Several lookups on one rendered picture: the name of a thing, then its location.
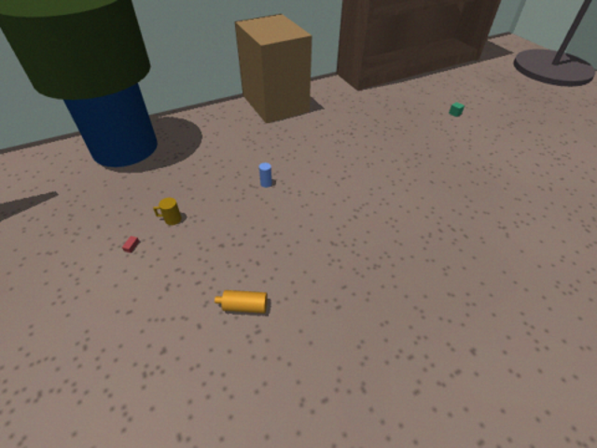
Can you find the bookshelf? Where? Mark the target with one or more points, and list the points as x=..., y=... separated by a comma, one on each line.
x=387, y=40

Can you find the potted plant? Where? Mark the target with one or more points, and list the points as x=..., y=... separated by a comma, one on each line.
x=91, y=54

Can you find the coat stand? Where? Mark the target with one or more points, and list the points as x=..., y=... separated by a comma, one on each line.
x=556, y=67

